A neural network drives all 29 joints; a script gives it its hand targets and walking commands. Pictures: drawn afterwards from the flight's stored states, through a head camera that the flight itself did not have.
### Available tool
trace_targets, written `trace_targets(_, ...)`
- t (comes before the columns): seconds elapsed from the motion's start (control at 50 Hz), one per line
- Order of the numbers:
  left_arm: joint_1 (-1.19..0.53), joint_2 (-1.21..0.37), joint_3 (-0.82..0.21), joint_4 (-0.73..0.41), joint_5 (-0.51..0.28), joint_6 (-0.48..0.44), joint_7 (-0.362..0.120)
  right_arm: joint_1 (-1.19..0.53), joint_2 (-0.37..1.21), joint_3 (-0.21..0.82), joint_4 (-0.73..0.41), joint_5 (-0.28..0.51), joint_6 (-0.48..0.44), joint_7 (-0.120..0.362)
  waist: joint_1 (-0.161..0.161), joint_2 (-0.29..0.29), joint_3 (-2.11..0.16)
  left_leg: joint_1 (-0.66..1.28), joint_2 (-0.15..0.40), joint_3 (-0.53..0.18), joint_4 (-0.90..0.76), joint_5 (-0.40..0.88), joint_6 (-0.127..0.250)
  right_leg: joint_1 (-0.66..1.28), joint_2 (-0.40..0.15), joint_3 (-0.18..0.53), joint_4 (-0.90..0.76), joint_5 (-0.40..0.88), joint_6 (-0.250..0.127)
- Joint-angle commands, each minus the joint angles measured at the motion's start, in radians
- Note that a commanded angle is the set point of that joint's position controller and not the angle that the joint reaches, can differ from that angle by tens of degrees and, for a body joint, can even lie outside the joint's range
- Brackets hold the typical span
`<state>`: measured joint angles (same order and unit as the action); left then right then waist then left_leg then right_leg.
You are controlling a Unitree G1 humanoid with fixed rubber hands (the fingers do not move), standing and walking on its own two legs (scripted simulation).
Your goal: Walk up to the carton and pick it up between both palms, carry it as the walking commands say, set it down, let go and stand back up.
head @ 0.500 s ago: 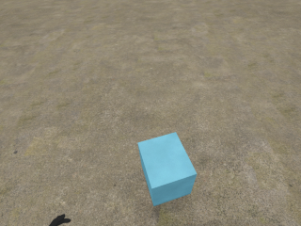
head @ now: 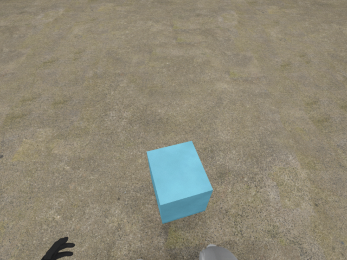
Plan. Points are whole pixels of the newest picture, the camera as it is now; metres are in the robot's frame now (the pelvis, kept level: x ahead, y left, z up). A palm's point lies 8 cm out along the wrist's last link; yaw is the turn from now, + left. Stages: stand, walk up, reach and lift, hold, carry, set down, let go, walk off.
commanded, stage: walk up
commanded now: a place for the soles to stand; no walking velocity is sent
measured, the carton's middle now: (177, 182) +0.58 -0.01 -0.59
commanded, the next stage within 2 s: none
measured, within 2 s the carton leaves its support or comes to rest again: neither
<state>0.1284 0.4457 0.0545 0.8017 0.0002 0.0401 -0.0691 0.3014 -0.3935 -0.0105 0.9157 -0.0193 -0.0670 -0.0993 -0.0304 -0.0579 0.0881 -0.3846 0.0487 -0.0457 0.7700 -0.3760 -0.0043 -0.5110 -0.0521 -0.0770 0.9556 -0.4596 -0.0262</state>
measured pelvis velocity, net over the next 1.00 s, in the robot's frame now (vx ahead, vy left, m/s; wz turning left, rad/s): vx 0.03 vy -0.20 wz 0.23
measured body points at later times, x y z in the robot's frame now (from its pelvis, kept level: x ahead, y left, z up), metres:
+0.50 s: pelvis +0.01 -0.19 -0.01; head +0.05 -0.19 +0.44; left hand +0.08 +0.15 -0.11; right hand +0.10 -0.53 -0.11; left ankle +0.05 -0.02 -0.71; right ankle +0.02 -0.24 -0.67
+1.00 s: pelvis +0.03 -0.20 -0.02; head +0.09 -0.23 +0.43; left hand -0.02 +0.14 -0.09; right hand +0.18 -0.50 -0.16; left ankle +0.07 -0.02 -0.69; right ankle +0.03 -0.31 -0.71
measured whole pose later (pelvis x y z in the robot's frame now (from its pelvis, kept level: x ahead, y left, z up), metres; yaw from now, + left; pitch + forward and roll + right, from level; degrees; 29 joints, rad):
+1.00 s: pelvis +0.03 -0.20 -0.02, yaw +13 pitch -3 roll +0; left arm 0.34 0.40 0.08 0.83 0.00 -0.06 0.06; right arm 0.24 -0.46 -0.02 0.92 -0.02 0.03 -0.02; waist 0.05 0.10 0.15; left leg -0.55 -0.01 -0.16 0.99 -0.39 0.02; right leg -0.32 0.00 -0.05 0.91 -0.54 -0.02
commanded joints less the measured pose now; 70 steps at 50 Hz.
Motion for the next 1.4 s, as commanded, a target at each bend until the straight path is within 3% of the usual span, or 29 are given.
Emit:
trace_targets(0.0, -0.05, 0.183, 0.116, -0.146, 0.068, 0.012, -0.022, 0.04, -0.419, -0.114, -0.05, -0.005, -0.042, -0.044, 0.023, 0.259, -0.088, 0.024, 0.247, -0.384, -0.272, 0.157, 0.227, -0.065, -0.048, 0.149, 0.069, 0.009, 0.018)
trace_targets(0.06, 0.067, 0.186, 0.131, -0.108, 0.067, 0.007, -0.014, -0.057, -0.402, -0.109, -0.047, 0.001, -0.038, -0.044, 0.109, 0.254, -0.132, -0.117, 0.171, -0.265, -0.119, 0.206, 0.157, 0.194, -0.039, 0.128, -0.134, 0.116, 0.004)
trace_targets(0.08, 0.182, 0.196, 0.143, -0.073, 0.071, 0.003, -0.004, -0.052, -0.349, -0.096, -0.043, 0.005, -0.03, -0.045, 0.154, 0.143, -0.181, -0.205, 0.089, -0.16, 0.067, 0.194, 0.092, 0.37, -0.045, 0.204, -0.275, 0.084, -0.002)
trace_targets(0.1, 0.253, 0.268, 0.152, -0.064, 0.084, -0.001, 0.01, -0.054, -0.236, -0.058, -0.063, 0.004, -0.023, -0.047, 0.202, -0.206, -0.14, -0.418, -0.102, -0.012, 0.366, -0.066, 0.025, 0.449, -0.207, 0.429, -0.561, 0.072, -0.015)
trace_targets(0.14, 0.112, 0.303, 0.152, -0.09, 0.05, -0.003, 0.018, -0.015, -0.291, -0.082, -0.04, 0.0, 0.005, -0.076, 0.119, -0.149, -0.082, -0.427, -0.07, -0.056, 0.506, -0.176, 0.015, 0.335, -0.316, 0.566, -0.684, 0.129, -0.001)
trace_targets(0.24, 0.078, 0.211, 0.124, -0.09, 0.055, -0.009, 0.039, 0.086, -0.288, -0.093, 0.012, 0.016, 0.033, -0.032, 0.075, -0.132, -0.016, -0.241, -0.069, 0.025, 0.391, -0.014, 0.0, 0.288, -0.119, 0.205, -0.721, 0.213, 0.244)
trace_targets(0.3, -0.136, 0.235, 0.138, -0.156, 0.047, 0.003, 0.044, 0.323, -0.313, -0.128, 0.068, 0.011, 0.042, -0.011, -0.082, -0.184, -0.006, 0.089, -0.08, 0.105, 0.125, -0.142, 0.005, 0.11, -0.033, 0.065, -0.712, 0.41, 0.418)
trace_targets(0.36, -0.282, 0.228, 0.133, -0.189, 0.031, 0.002, 0.045, 0.587, -0.34, -0.153, 0.107, 0.001, 0.041, -0.013, -0.308, 0.063, -0.098, 0.504, -0.056, 0.262, -0.458, 0.079, 0.16, 0.022, 0.064, -0.106, -0.141, 0.666, 0.445)
trace_targets(0.38, -0.094, 0.128, 0.114, -0.156, 0.016, -0.001, 0.051, 0.243, -0.338, -0.139, 0.03, -0.009, 0.04, -0.026, -0.158, 0.657, -0.117, 0.393, 0.236, -0.354, -0.393, 0.122, 0.273, -0.125, 0.096, 0.032, 0.445, -0.125, 0.192)
trace_targets(0.4, 0.084, 0.177, 0.114, -0.113, 0.007, 0.001, 0.06, -0.102, -0.308, -0.096, -0.066, 0.005, 0.021, -0.025, 0.039, 0.377, -0.118, 0.052, 0.32, -0.531, -0.32, -0.014, 0.346, 0.028, -0.073, 0.397, 0.458, -0.169, 0.048)
trace_targets(0.42, 0.194, 0.211, 0.132, -0.083, -0.011, -0.005, 0.052, -0.31, -0.316, -0.091, -0.141, 0.017, 0.009, -0.029, 0.146, 0.312, -0.079, -0.142, 0.38, -0.506, -0.304, -0.058, 0.354, 0.119, -0.083, 0.461, 0.503, -0.215, 0.021)
trace_targets(0.48, 0.326, 0.169, 0.126, 0.043, -0.007, -0.014, 0.049, -0.356, -0.3, -0.059, -0.11, 0.009, 0.013, -0.005, 0.23, 0.114, -0.051, -0.333, 0.166, -0.218, -0.079, 0.044, 0.123, 0.434, -0.067, 0.291, -0.282, -0.164, -0.043)
trace_targets(0.5, 0.322, 0.176, 0.11, 0.082, 0.017, -0.038, 0.055, -0.28, -0.211, -0.039, -0.099, 0.005, 0.031, 0.02, 0.197, -0.135, 0.007, -0.335, -0.026, -0.074, 0.223, -0.067, 0.053, 0.381, -0.073, 0.352, -0.557, -0.235, -0.008)
trace_targets(0.52, 0.241, 0.26, 0.12, 0.056, 0.042, -0.063, 0.069, -0.208, -0.188, -0.031, -0.111, 0.002, 0.044, 0.032, 0.138, -0.179, 0.027, -0.433, -0.092, -0.119, 0.342, -0.182, 0.028, 0.312, -0.213, 0.652, -0.634, -0.096, -0.014)
trace_targets(0.56, 0.111, 0.32, 0.124, 0.01, 0.03, -0.09, 0.101, -0.127, -0.271, -0.073, -0.071, -0.006, 0.061, 0.042, 0.073, 0.041, 0.041, -0.369, -0.048, -0.236, 0.361, -0.091, 0.044, 0.164, -0.34, 0.73, -0.635, 0.022, -0.064)
trace_targets(0.58, 0.065, 0.323, 0.121, 0.013, 0.027, -0.097, 0.114, -0.156, -0.3, -0.093, -0.064, -0.003, 0.06, 0.045, 0.058, 0.034, 0.09, -0.364, -0.048, -0.234, 0.402, -0.074, 0.054, 0.109, -0.366, 0.792, -0.681, -0.094, -0.036)
trace_targets(0.66, 0.165, 0.259, 0.107, 0.038, 0.005, -0.128, 0.136, -0.091, -0.254, -0.084, -0.026, -0.001, 0.078, 0.068, 0.068, -0.032, 0.06, -0.395, -0.074, -0.208, 0.417, 0.045, 0.033, 0.313, -0.231, 0.489, -0.547, 0.452, 0.165)
trace_targets(0.74, 0.229, 0.243, 0.102, 0.044, 0.0, -0.136, 0.154, -0.109, -0.231, -0.073, -0.028, 0.004, 0.093, 0.068, 0.088, -0.074, -0.002, -0.389, -0.102, -0.183, 0.396, 0.043, 0.009, 0.441, -0.175, 0.396, -0.486, 0.727, 0.203)
trace_targets(0.86, 0.255, 0.251, 0.092, 0.033, 0.011, -0.135, 0.165, -0.165, -0.212, -0.074, -0.055, 0.003, 0.104, 0.073, 0.086, -0.031, -0.007, -0.372, -0.071, -0.141, 0.28, 0.075, 0.009, 0.457, -0.209, 0.379, -0.436, 0.756, 0.115)
trace_targets(0.94, 0.219, 0.257, 0.091, 0.009, 0.017, -0.13, 0.157, -0.188, -0.211, -0.073, -0.073, -0.007, 0.094, 0.081, 0.08, -0.051, -0.041, -0.296, -0.022, -0.09, 0.175, 0.027, 0.028, 0.419, -0.257, 0.371, -0.357, 0.677, -0.03)
trace_targets(1.02, 0.1, 0.237, 0.074, -0.03, -0.003, -0.116, 0.135, -0.042, -0.233, -0.088, -0.047, -0.018, 0.072, 0.095, -0.018, -0.029, -0.124, 0.148, -0.034, 0.014, -0.117, 0.177, 0.109, 0.161, -0.21, 0.209, -0.158, 0.584, -0.09)
trace_targets(1.06, 0.137, 0.18, 0.062, -0.035, -0.031, -0.11, 0.134, -0.093, -0.345, -0.106, -0.099, -0.023, 0.07, 0.1, -0.017, 0.308, -0.208, 0.171, 0.167, -0.535, -0.345, 0.297, 0.315, 0.074, 0.065, 0.062, 0.213, 0.139, 0.009)
trace_targets(1.08, 0.12, 0.195, 0.063, -0.019, -0.026, -0.094, 0.135, -0.132, -0.298, -0.09, -0.119, -0.005, 0.067, 0.104, 0.001, 0.287, -0.172, 0.151, 0.207, -0.621, -0.357, 0.256, 0.356, 0.055, 0.086, 0.106, 0.224, -0.221, -0.001)
trace_targets(1.2, 0.3, 0.173, 0.07, 0.093, -0.002, -0.112, 0.126, -0.238, -0.26, -0.083, -0.157, -0.016, 0.086, 0.104, 0.127, 0.235, -0.076, -0.123, 0.066, -0.377, -0.189, 0.169, 0.199, 0.311, 0.035, 0.1, -0.354, -0.087, -0.045)
trace_targets(1.24, 0.31, 0.309, 0.097, 0.098, 0.036, -0.122, 0.131, -0.262, -0.201, -0.068, -0.2, 0.002, 0.087, 0.109, 0.138, -0.06, -0.064, -0.385, -0.091, -0.176, 0.165, 0.032, 0.085, 0.441, -0.231, 0.489, -0.57, -0.118, -0.124)
trace_targets(1.26, 0.207, 0.331, 0.105, 0.062, 0.037, -0.123, 0.134, -0.234, -0.214, -0.073, -0.189, -0.005, 0.081, 0.103, 0.091, -0.112, -0.002, -0.432, -0.099, -0.106, 0.282, -0.185, 0.062, 0.382, -0.395, 0.569, -0.586, 0.07, -0.203)
trace_targets(1.3, 0.097, 0.327, 0.112, 0.01, 0.034, -0.128, 0.145, -0.208, -0.284, -0.106, -0.176, -0.005, 0.081, 0.11, 0.056, -0.044, 0.025, -0.328, -0.018, -0.159, 0.423, -0.157, 0.062, 0.243, -0.474, 0.569, -0.498, 0.335, -0.304)
trace_targets(1.36, -0.019, 0.269, 0.087, -0.028, 0.014, -0.117, 0.132, -0.039, -0.238, -0.098, -0.119, 0.003, 0.053, 0.126, -0.05, -0.042, -0.036, 0.043, -0.023, -0.012, -0.1, 0.022, 0.087, 0.129, -0.218, 0.15, -0.218, 0.478, -0.105)
trace_targets(1.38, 0.08, 0.213, 0.076, -0.013, 0.008, -0.101, 0.119, 0.027, -0.291, -0.12, -0.088, -0.007, 0.038, 0.125, -0.056, 0.19, -0.115, 0.191, 0.023, -0.201, -0.253, 0.061, 0.123, 0.053, -0.078, 0.066, 0.046, 0.324, -0.043)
